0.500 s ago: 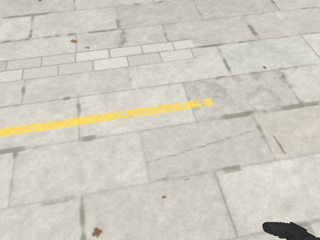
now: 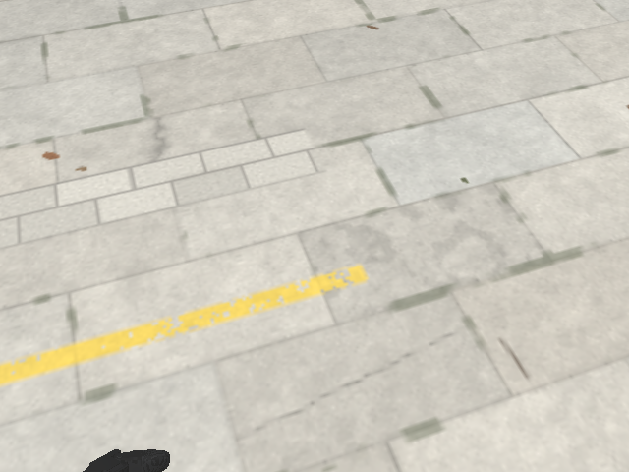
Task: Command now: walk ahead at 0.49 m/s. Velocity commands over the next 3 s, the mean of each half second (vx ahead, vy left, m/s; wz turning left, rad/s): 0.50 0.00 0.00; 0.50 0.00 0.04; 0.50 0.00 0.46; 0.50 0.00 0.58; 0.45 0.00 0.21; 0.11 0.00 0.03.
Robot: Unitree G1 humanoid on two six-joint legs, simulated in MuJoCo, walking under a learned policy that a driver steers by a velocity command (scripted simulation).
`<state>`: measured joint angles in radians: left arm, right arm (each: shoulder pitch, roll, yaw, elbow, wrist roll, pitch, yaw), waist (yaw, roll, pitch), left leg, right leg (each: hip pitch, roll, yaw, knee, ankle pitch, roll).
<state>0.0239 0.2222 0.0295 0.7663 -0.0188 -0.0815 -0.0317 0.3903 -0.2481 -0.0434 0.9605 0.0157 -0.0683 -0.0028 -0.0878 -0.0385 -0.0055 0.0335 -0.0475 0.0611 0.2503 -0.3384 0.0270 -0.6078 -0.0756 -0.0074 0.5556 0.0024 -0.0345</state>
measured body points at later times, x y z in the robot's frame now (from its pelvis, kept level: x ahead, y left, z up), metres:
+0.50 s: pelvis +0.28 -0.02 +0.01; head +0.31 -0.02 +0.45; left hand +0.26 +0.25 -0.13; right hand +0.49 -0.25 -0.09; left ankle +0.47 +0.13 -0.70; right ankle +0.17 -0.12 -0.73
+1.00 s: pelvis +0.55 +0.03 +0.01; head +0.57 +0.04 +0.46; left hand +0.74 +0.27 -0.09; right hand +0.55 -0.24 -0.12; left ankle +0.47 +0.11 -0.73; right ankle +0.74 -0.14 -0.68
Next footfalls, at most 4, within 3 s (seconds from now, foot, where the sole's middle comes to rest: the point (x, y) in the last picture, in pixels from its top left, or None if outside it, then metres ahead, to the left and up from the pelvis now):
0.06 right None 0.21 -0.13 -0.77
0.58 left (249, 459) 0.51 0.12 -0.77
1.14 right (342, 325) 0.82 -0.11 -0.77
1.66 left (204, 272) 1.00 0.22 -0.77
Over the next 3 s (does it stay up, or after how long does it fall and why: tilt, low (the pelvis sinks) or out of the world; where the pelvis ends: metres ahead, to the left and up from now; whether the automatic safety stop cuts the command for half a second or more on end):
stays up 1.39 0.38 0.00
